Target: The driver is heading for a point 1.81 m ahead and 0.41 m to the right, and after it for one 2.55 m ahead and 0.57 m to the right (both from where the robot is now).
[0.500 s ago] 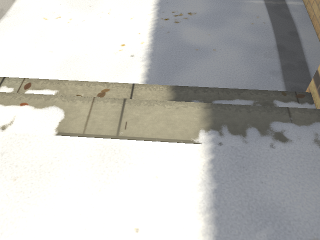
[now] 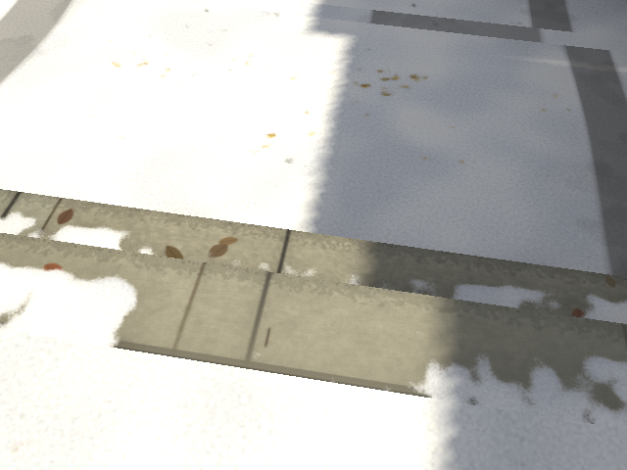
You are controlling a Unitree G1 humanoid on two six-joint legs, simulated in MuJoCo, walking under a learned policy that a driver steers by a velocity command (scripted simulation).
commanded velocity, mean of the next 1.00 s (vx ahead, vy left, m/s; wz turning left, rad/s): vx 0.50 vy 0.00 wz -0.37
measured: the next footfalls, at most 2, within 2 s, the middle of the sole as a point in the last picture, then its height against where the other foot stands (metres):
right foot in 0.18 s outside the picture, level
left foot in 0.70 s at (317, 421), level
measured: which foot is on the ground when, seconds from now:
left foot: down 0.00-0.20, up 0.22-0.68, down 0.70-1.00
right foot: up 0.00-0.16, down 0.18-0.72, up 0.74-1.00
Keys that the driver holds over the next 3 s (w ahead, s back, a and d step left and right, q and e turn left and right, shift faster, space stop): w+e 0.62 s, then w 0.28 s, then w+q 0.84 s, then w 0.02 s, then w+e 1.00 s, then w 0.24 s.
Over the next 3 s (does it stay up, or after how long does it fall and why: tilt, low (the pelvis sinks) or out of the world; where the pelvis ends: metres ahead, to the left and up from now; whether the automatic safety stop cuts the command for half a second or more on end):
stays up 1.50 -0.21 -0.31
